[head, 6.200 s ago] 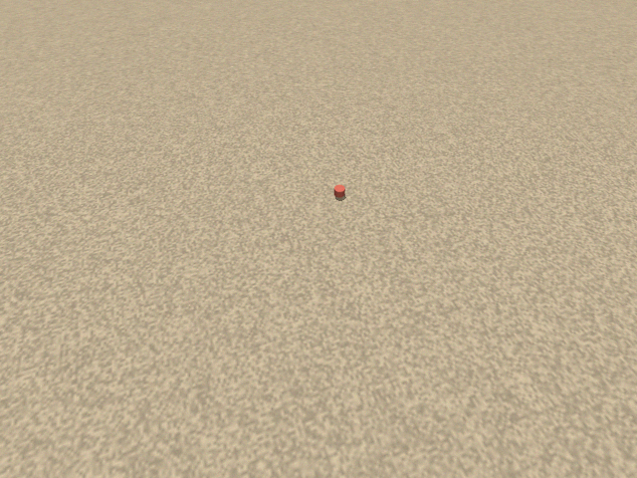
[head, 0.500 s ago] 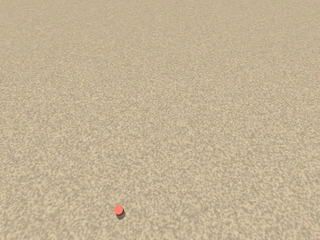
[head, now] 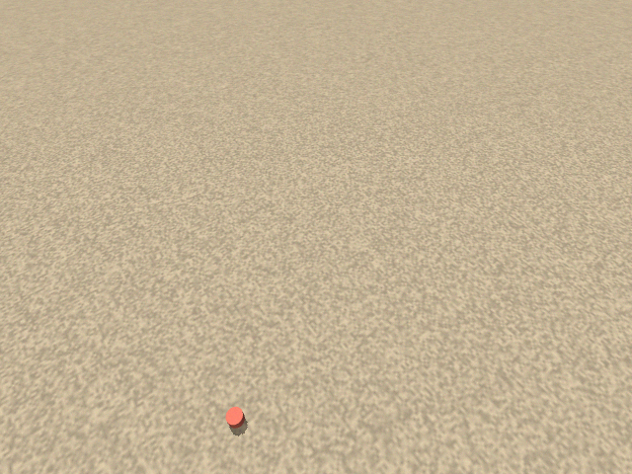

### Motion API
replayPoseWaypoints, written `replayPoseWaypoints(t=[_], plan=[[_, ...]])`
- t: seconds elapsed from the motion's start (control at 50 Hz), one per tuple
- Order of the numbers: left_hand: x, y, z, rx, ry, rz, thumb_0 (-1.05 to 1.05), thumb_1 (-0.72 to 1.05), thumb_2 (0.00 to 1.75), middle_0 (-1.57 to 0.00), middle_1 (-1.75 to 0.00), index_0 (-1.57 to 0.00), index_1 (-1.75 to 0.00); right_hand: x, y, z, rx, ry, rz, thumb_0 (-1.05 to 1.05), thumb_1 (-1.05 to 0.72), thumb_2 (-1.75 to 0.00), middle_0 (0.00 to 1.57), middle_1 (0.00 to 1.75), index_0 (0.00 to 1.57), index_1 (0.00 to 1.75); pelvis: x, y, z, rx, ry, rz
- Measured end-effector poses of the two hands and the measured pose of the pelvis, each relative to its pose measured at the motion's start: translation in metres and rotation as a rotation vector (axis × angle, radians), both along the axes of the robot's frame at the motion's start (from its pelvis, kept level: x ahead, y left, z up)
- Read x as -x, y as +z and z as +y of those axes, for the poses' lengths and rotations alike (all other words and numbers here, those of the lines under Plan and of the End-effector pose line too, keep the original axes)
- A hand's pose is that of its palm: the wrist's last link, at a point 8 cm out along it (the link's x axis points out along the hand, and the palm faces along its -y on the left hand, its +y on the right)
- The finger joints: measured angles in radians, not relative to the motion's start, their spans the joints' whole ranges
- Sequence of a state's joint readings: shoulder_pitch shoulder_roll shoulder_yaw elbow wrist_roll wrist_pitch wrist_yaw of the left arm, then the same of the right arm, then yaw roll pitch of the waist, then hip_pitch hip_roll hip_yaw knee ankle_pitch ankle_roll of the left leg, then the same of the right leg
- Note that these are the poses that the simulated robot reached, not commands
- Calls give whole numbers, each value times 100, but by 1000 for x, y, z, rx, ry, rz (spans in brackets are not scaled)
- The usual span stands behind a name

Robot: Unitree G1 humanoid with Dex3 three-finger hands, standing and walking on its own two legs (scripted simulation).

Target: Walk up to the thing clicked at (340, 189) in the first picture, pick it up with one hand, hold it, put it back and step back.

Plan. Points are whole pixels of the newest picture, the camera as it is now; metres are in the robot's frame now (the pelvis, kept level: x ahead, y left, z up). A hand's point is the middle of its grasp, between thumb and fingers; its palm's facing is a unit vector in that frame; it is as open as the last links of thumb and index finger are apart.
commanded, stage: stand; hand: left
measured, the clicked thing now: (235, 417) +0.41 +0.27 -0.77
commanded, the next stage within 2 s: none
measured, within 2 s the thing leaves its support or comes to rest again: neither
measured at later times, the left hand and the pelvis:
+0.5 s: hand out of the picture +0.08 +0.25 -0.15, palm faces -0.03 -0.93 -0.35, open 7.4 cm; pelvis +0.00 +0.00 +0.00, yaw +0 degrees
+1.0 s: hand out of the picture +0.08 +0.25 -0.15, palm faces -0.04 -0.93 -0.36, open 7.4 cm; pelvis +0.01 +0.00 +0.00, yaw +0 degrees
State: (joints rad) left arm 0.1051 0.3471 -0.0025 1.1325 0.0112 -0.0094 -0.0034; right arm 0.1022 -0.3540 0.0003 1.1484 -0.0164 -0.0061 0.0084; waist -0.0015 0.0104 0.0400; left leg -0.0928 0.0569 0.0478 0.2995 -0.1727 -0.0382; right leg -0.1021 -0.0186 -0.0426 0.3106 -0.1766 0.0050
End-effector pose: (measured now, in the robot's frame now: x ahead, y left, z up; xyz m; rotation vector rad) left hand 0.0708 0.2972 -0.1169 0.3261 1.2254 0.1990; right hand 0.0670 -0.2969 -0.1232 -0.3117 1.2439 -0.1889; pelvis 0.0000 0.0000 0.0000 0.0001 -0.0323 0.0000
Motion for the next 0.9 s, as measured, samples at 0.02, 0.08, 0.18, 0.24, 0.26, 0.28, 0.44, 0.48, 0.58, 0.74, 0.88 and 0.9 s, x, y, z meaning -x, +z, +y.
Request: replayPoseWaypoints(t=[0.02,0.08,0.18,0.24,0.26,0.28,0.44,0.48,0.58,0.74,0.88,0.9], plan=[[0,0,0,0,0,0,0,90,90,-20,-30,-21,-30,0,0,0,0,0,0,0,-90,-90,21,30,21,30,0,0,0,0,0,0],[0,0,0,-2,-1,2,0,90,90,-20,-30,-21,-30,0,0,0,-1,1,1,0,-90,-90,21,30,21,30,-1,0,0,0,0,1],[0,0,1,-3,-1,6,0,90,90,-20,-30,-21,-30,-1,0,0,-2,0,0,0,-90,-90,21,30,21,30,-2,0,0,0,-2,1],[0,0,1,-3,-2,6,0,90,90,-20,-30,-21,-30,-2,0,1,-2,-1,1,0,-90,-90,21,30,21,30,-2,0,0,0,-2,2],[0,0,1,-3,-3,7,0,90,90,-20,-30,-21,-30,-2,0,1,-2,-1,1,0,-90,-90,21,30,21,30,-3,0,0,0,-3,2],[0,0,1,-3,-2,8,0,90,90,-20,-30,-21,-30,-2,0,1,-1,-1,1,0,-90,-90,21,30,21,30,-3,0,0,0,-3,2],[-3,0,1,-4,-5,7,0,90,90,-20,-30,-21,-30,-4,0,0,1,-3,-6,0,-90,-90,21,30,21,30,-5,0,0,-2,-6,2],[-4,0,1,-5,-6,5,0,90,90,-20,-30,-21,-30,-5,0,0,1,-4,-7,0,-90,-90,21,30,21,30,-5,0,0,-2,-7,1],[-6,1,1,-7,-9,-2,0,90,90,-20,-30,-21,-30,-5,0,-1,1,-6,-9,0,-90,-90,21,30,21,30,-5,0,0,-1,-7,0],[-8,1,0,-6,-12,-7,0,90,90,-20,-30,-21,-30,-4,1,-1,1,-9,-9,0,-90,-90,21,30,21,30,-5,0,-1,-1,-7,0],[-7,1,0,-6,-11,-4,0,90,90,-20,-30,-21,-30,-2,0,-2,1,-11,-2,0,-90,-90,21,30,21,30,-5,0,-1,-2,-7,0],[-7,1,0,-6,-11,-3,0,90,90,-20,-30,-21,-30,-2,0,-2,1,-11,-1,0,-90,-90,21,30,21,30,-5,0,-1,-2,-7,0]])
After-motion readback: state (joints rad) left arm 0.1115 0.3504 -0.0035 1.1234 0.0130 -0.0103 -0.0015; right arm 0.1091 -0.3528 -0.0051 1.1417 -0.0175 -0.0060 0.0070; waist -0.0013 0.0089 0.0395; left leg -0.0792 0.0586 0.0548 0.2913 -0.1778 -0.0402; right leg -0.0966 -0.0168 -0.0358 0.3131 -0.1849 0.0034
